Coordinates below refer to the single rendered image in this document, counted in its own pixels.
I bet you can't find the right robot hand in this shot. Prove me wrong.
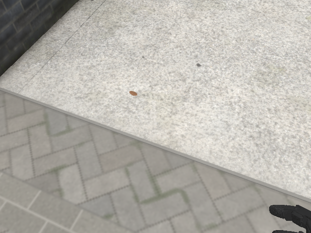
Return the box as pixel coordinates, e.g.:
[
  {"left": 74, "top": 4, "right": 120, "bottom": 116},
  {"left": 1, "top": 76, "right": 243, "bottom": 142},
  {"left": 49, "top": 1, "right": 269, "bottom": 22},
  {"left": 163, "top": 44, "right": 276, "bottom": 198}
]
[{"left": 269, "top": 205, "right": 311, "bottom": 233}]

